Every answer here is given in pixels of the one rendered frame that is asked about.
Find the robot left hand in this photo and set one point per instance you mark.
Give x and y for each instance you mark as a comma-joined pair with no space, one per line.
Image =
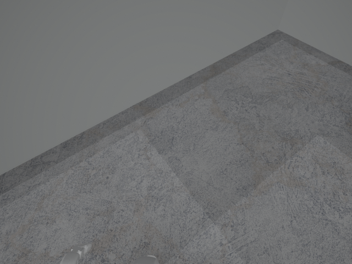
77,252

